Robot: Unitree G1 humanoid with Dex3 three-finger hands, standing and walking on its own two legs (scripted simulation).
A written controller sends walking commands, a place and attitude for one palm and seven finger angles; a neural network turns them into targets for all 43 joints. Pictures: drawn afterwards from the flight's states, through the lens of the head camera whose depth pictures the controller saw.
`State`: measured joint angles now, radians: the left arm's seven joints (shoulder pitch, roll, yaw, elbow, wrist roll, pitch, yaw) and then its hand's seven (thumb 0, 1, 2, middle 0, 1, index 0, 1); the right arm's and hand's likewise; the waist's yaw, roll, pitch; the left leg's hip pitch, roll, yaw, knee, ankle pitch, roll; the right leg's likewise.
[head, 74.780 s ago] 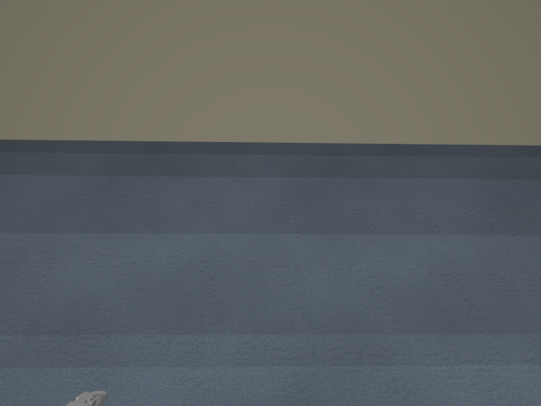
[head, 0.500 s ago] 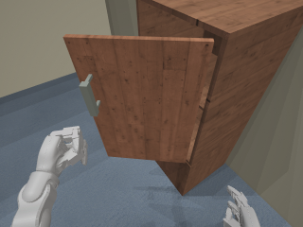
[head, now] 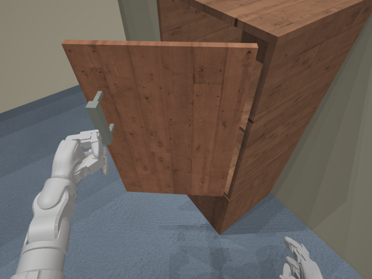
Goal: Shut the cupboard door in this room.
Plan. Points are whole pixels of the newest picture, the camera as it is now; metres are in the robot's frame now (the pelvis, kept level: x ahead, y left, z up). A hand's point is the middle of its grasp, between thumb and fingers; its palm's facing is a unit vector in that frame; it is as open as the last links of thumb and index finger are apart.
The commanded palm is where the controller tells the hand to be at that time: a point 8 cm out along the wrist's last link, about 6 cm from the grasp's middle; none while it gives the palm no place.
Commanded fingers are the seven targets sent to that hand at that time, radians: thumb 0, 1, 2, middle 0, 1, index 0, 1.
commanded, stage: bring the fist close to the handle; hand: left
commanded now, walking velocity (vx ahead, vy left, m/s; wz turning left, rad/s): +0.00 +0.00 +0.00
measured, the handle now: (103, 118) +0.44 +0.23 +0.10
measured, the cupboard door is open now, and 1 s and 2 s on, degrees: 50 50 30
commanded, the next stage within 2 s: push the door shut along its arc in 0.68 s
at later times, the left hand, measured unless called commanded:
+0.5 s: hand (106, 144) +0.36 +0.20 +0.11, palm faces +0.01 -1.00 -0.02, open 3.1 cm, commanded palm +0.33 +0.25 +0.11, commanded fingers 0.00 0.90 0.90 -1.30 -1.50 -1.30 -1.50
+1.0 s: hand (110, 139) +0.37 +0.19 +0.11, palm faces -0.02 -1.00 -0.04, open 3.1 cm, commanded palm +0.35 +0.24 +0.11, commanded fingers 0.00 0.90 0.90 -1.30 -1.50 -1.30 -1.50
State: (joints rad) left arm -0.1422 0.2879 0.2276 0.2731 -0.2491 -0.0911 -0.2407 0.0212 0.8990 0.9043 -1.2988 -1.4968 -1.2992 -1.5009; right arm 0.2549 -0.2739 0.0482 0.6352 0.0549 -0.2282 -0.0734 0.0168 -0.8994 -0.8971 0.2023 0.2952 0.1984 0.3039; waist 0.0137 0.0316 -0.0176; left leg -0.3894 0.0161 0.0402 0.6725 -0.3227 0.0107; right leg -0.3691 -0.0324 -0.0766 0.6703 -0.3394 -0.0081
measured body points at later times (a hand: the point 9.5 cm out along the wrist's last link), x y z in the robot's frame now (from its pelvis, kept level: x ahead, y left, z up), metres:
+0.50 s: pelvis +0.00 +0.00 +0.00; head +0.02 -0.01 +0.45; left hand +0.35 +0.25 +0.11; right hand +0.14 -0.25 -0.10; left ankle +0.02 +0.11 -0.72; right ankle +0.01 -0.11 -0.72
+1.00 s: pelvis -0.01 +0.00 +0.00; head +0.01 -0.01 +0.45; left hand +0.36 +0.25 +0.11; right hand +0.14 -0.25 -0.10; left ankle +0.02 +0.11 -0.72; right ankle +0.01 -0.11 -0.72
